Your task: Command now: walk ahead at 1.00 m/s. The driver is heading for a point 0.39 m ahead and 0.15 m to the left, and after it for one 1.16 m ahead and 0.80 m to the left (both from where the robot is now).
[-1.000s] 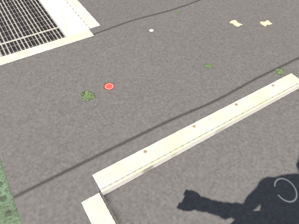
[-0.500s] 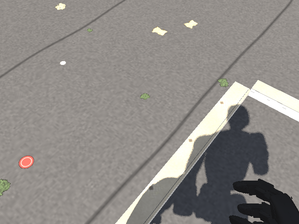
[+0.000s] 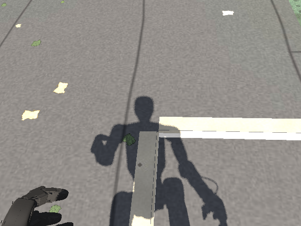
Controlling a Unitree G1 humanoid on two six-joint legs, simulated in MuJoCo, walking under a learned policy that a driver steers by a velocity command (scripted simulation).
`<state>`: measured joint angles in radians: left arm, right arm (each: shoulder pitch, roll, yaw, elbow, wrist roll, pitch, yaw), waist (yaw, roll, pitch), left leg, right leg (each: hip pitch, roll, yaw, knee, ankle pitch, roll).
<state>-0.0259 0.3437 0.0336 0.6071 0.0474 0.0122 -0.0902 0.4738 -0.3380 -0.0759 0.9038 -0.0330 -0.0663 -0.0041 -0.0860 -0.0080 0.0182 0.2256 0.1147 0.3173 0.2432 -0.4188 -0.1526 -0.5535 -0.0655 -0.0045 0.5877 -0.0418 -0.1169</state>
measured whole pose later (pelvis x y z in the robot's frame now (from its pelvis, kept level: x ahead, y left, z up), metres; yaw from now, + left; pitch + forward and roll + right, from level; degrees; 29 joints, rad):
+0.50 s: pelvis +0.47 +0.00 -0.04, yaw +18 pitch -1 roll +0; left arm 0.43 0.21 0.01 0.91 0.03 -0.05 0.03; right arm 0.12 -0.24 -0.01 0.73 0.00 0.01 0.04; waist -0.05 0.01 0.00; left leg -0.59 -0.10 0.21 0.96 -0.38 0.26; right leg 0.06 0.00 -0.22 1.00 -0.27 0.03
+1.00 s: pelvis +0.91 +0.15 +0.03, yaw +47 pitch +2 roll -3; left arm 0.30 0.32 0.05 0.74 0.05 -0.08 0.02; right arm 0.21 -0.39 -0.08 0.70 -0.02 -0.01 0.04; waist 0.01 0.06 0.01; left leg -0.54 -0.02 -0.03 1.34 -0.29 0.11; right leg -0.22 -0.01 -0.09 0.47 -0.29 0.02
